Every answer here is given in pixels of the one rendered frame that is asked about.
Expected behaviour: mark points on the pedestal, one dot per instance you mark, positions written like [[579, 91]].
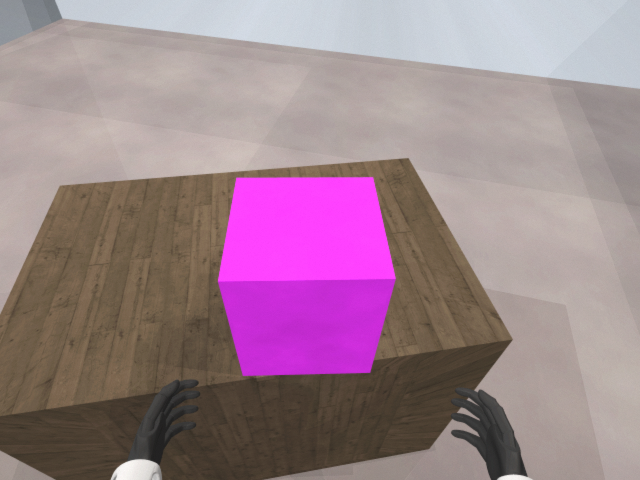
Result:
[[119, 296]]

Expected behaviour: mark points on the carton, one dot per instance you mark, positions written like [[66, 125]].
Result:
[[306, 275]]

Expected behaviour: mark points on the robot left forearm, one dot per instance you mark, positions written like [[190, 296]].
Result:
[[138, 469]]

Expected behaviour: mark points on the robot left hand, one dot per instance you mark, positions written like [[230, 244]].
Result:
[[155, 431]]

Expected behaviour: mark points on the robot right hand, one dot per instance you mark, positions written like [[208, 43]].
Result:
[[497, 443]]

